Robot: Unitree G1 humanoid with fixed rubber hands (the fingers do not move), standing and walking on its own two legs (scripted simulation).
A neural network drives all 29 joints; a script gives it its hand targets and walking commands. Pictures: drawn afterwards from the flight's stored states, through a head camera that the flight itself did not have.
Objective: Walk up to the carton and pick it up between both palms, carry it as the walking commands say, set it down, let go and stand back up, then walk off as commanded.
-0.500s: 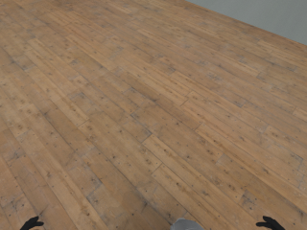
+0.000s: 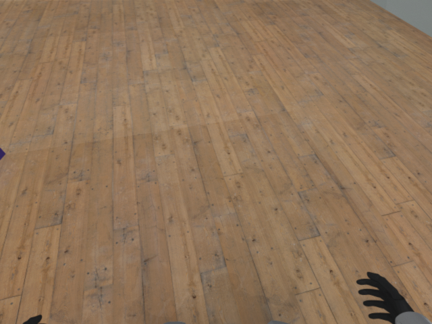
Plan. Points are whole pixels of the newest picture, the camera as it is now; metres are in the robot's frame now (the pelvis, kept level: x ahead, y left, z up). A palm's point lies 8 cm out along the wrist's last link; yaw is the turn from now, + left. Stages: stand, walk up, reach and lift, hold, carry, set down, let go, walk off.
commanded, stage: walk up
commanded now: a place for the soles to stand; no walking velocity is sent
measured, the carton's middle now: out of the picture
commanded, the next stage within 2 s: none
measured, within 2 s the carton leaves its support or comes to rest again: neither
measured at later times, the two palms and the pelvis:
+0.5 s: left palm out of the picture +0.00 +0.46 -0.08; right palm (259, 187) +0.44 -0.09 -0.08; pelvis +0.14 +0.12 -0.01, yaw +23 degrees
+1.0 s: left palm out of the picture +0.08 +0.57 -0.07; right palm (191, 151) +0.57 +0.10 -0.10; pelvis +0.28 +0.28 +0.00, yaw +40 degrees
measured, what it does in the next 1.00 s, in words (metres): walks ahead, turning left: right foot, then left foot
